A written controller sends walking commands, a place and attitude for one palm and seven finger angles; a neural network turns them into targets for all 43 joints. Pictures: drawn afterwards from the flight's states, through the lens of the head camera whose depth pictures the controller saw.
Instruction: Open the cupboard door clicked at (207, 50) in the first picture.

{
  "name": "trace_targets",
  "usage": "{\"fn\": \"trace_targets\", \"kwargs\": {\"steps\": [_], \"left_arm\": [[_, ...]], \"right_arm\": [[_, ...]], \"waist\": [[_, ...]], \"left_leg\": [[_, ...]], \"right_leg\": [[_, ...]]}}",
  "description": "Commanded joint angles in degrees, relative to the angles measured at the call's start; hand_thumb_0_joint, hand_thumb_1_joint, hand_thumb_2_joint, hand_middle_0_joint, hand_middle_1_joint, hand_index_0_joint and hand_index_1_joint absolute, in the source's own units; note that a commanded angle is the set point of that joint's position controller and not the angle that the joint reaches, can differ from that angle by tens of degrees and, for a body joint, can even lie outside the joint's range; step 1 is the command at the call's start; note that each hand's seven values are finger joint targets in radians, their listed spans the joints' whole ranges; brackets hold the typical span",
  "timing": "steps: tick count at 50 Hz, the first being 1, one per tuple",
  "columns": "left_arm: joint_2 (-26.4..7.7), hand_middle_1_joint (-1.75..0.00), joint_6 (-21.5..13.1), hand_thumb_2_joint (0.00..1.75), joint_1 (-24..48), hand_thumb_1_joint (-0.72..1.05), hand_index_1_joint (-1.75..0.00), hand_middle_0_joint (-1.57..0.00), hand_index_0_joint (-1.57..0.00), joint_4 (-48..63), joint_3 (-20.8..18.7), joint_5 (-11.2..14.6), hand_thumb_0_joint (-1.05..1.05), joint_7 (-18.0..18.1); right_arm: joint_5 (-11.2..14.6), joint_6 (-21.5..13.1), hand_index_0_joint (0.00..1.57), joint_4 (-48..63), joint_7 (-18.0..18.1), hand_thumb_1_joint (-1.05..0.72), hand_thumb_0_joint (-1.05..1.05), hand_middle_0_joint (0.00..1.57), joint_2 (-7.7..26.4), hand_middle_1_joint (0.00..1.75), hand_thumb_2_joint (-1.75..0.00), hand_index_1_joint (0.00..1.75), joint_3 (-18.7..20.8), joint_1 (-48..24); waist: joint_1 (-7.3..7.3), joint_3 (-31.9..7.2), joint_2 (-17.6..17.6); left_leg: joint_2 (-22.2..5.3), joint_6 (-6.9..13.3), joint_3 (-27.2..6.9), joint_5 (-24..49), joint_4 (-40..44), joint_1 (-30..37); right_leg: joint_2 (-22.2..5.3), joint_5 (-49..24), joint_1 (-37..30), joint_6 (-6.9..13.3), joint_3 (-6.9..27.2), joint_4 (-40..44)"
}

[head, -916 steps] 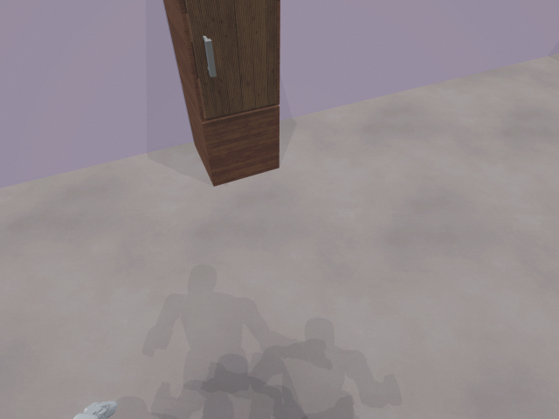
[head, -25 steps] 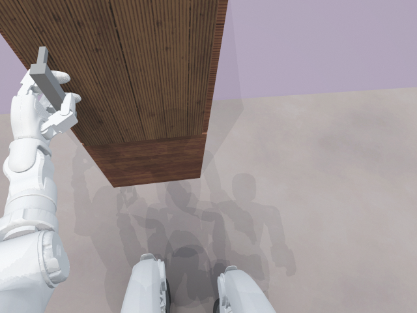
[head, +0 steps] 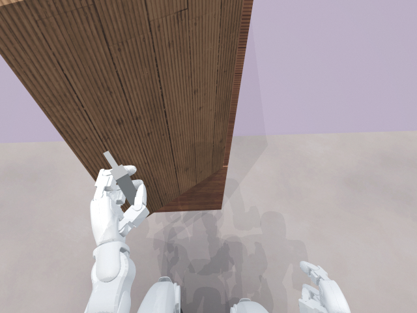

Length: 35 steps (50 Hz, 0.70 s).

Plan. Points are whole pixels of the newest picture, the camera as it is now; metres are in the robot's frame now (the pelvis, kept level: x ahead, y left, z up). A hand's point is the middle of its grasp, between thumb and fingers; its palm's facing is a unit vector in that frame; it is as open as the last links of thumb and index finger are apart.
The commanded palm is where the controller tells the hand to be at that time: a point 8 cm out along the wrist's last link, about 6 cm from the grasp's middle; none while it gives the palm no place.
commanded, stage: pull the door open along its arc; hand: left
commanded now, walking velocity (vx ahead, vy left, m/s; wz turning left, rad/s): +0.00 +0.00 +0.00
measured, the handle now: (123, 181) +0.36 +0.18 +0.03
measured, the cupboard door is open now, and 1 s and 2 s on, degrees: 34 50 50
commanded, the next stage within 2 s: open thumb and fingers to let go in 0.34 s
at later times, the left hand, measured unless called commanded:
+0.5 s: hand (180, 228) +0.27 +0.06 +0.03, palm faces +0.46 -0.89 -0.05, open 6.5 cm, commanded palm +0.22 +0.11 +0.02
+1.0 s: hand (176, 227) +0.27 +0.07 +0.02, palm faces +0.44 -0.90 -0.02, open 13.1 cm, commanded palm +0.22 +0.11 +0.02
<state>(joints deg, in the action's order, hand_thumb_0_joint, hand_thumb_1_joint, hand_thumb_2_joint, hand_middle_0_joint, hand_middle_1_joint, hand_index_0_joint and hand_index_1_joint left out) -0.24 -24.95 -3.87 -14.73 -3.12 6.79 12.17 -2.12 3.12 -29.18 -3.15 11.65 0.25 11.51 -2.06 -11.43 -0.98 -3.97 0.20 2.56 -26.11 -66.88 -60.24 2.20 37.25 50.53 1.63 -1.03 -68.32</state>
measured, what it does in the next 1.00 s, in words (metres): stands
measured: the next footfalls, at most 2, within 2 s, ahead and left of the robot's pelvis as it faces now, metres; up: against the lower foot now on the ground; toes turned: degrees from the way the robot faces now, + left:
none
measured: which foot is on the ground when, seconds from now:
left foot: down 0.00-1.00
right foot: down 0.00-1.00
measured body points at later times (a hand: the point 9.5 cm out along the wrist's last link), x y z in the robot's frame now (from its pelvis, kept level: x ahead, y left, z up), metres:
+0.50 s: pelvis +0.00 -0.05 +0.00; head +0.07 -0.07 +0.44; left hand +0.24 +0.11 +0.03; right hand +0.17 -0.27 -0.12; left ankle +0.05 +0.12 -0.64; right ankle -0.04 -0.11 -0.64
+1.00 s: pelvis -0.01 -0.04 -0.01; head +0.05 -0.06 +0.44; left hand +0.24 +0.12 +0.02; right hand +0.18 -0.25 -0.12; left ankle +0.05 +0.12 -0.64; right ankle -0.04 -0.11 -0.64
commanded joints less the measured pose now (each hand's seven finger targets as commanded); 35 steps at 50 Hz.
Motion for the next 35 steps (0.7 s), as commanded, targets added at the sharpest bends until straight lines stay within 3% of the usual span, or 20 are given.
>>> {"fn": "trace_targets", "kwargs": {"steps": [1,4,6,12,18,19,21,22,23,24,25,27,31,35], "left_arm": [[-6.41,-1.35,-4.60,0.90,-7.54,0.90,-1.35,-0.40,-0.40,13.70,-6.19,-3.47,0.00,12.23],[-3.19,-1.35,-3.30,0.90,-9.28,0.90,-1.35,-0.40,-0.40,14.57,-2.35,-7.72,0.00,17.04],[-1.87,-1.35,-2.28,0.90,-8.67,0.90,-1.35,-0.40,-0.40,14.26,-0.64,-9.65,0.00,18.68],[2.80,-1.35,-0.83,0.90,-11.56,0.90,-1.35,-0.40,-0.40,16.27,6.28,-10.91,0.00,17.62],[8.34,-1.35,-1.01,0.90,-9.01,0.90,-1.35,-0.40,-0.40,16.67,14.22,-13.09,0.00,17.26],[9.29,-1.35,-1.00,0.90,-8.24,0.90,-1.35,-0.40,-0.40,16.42,15.60,-13.85,0.00,17.39],[6.55,-1.35,-1.81,0.90,-3.34,0.90,-1.35,-0.40,-0.40,15.58,13.27,-14.57,0.00,18.23],[4.55,-1.35,-2.44,0.90,2.53,0.90,-1.35,-0.40,-0.40,14.47,11.60,-14.96,0.00,18.81],[4.59,-1.34,-3.01,0.87,2.36,0.83,-1.34,-0.40,-0.40,14.04,10.86,-14.57,0.00,18.82],[3.56,-1.34,-3.34,0.84,1.85,0.76,-1.34,-0.39,-0.39,13.77,10.05,-14.21,0.00,18.64],[4.32,-1.33,-3.73,0.81,0.48,0.69,-1.33,-0.38,-0.38,13.29,9.70,-13.24,0.00,18.37],[4.43,-1.31,-3.83,0.75,-1.24,0.55,-1.31,-0.38,-0.38,13.51,9.18,-11.40,0.00,17.52],[4.38,-1.28,-3.24,0.63,-2.06,0.27,-1.28,-0.35,-0.35,15.29,9.40,-9.86,0.00,16.77],[4.96,-1.25,-3.51,0.51,1.15,-0.01,-1.25,-0.33,-0.33,15.17,11.11,-10.64,0.00,16.60]], "right_arm": [[-0.91,-1.15,0.20,6.89,-0.16,-0.90,0.00,0.20,5.86,0.30,-0.90,0.30,2.54,0.35],[-1.65,-1.22,0.20,7.23,-0.09,-0.90,0.00,0.20,4.87,0.30,-0.90,0.30,2.00,-0.26],[-1.95,-1.43,0.20,7.02,0.38,-0.90,0.00,0.20,4.39,0.30,-0.90,0.30,1.71,-1.15],[-2.37,-2.64,0.20,7.13,1.53,-0.90,0.00,0.20,3.71,0.30,-0.90,0.30,1.23,-1.90],[-2.77,-5.18,0.20,6.84,1.76,-0.90,0.00,0.20,3.63,0.30,-0.90,0.30,0.93,-2.76],[-2.83,-5.88,0.20,6.69,1.89,-0.90,0.00,0.20,3.63,0.30,-0.90,0.30,0.92,-2.70],[-3.23,-6.35,0.20,5.53,2.28,-0.90,0.00,0.20,4.00,0.30,-0.90,0.30,1.31,-2.56],[-3.32,-6.35,0.20,4.20,2.67,-0.90,0.00,0.20,4.14,0.30,-0.90,0.30,1.43,-2.29],[-3.32,-6.56,0.20,3.98,2.82,-0.90,0.00,0.20,4.09,0.30,-0.90,0.30,1.65,-2.49],[-3.17,-6.63,0.20,3.68,3.00,-0.90,0.00,0.20,3.93,0.30,-0.90,0.30,1.70,-2.28],[-3.19,-6.67,0.20,3.59,2.99,-0.90,0.00,0.20,3.87,0.30,-0.90,0.30,1.90,-2.72],[-2.70,-6.44,0.20,3.68,2.92,-0.90,0.00,0.20,3.92,0.30,-0.90,0.30,2.08,-2.66],[-2.31,-5.93,0.20,3.88,2.99,-0.90,0.00,0.20,4.07,0.30,-0.90,0.30,2.33,-2.07],[-2.35,-5.92,0.20,3.58,3.15,-0.90,0.00,0.20,4.50,0.30,-0.90,0.30,2.18,-2.33]], "waist": [[5.07,-15.72,1.12],[4.53,-15.81,3.23],[3.91,-15.50,2.78],[2.62,-14.08,2.79],[0.57,-11.67,4.74],[-0.18,-11.42,6.54],[-0.37,-11.84,7.36],[-1.42,-11.18,8.41],[-0.42,-12.61,7.65],[-0.50,-12.23,8.78],[0.60,-14.42,8.08],[1.40,-16.36,7.74],[1.12,-17.40,8.40],[-0.27,-13.77,8.08]], "left_leg": [[3.13,0.16,-2.66,20.85,5.08,19.08],[3.44,0.30,-2.97,19.41,4.49,18.06],[3.70,0.19,-2.81,17.90,4.24,17.56],[4.13,0.18,-2.86,15.61,4.57,17.21],[4.19,0.42,-4.10,12.16,3.65,14.91],[4.12,0.61,-4.43,12.04,3.14,14.22],[4.18,0.43,-4.72,10.69,1.72,11.81],[4.07,0.45,-4.93,9.67,0.67,10.23],[4.34,0.33,-4.82,9.01,0.17,9.25],[4.18,0.25,-5.06,9.08,-0.08,8.41],[4.40,0.17,-4.81,9.21,-0.05,8.26],[4.56,0.10,-4.53,10.30,0.47,9.13],[4.60,0.27,-4.17,12.13,0.95,10.68],[4.27,0.65,-4.70,10.87,0.97,11.00]], "right_leg": [[0.26,-33.11,-5.68,-0.79,-1.36,7.62],[0.31,-32.86,-6.11,-0.93,-0.96,8.30],[-0.27,-33.28,-6.29,-1.22,-0.38,9.08],[-2.49,-40.02,-9.35,-2.73,2.20,12.08],[-3.93,-38.18,-7.25,-3.40,3.40,12.83],[-4.08,-38.57,-7.00,-3.61,3.72,12.92],[-4.87,-37.98,-6.23,-3.92,5.21,12.59],[-5.37,-37.16,-5.25,-4.19,6.30,12.71],[-5.69,-36.32,-6.15,-4.24,7.24,12.74],[-5.93,-36.93,-6.90,-4.37,8.07,13.14],[-6.17,-37.58,-8.44,-4.32,8.38,12.82],[-6.45,-40.64,-10.84,-4.50,8.80,12.98],[-6.81,-46.04,-13.21,-5.13,8.87,13.34],[-6.15,-40.81,-9.00,-4.70,7.33,13.48]]}}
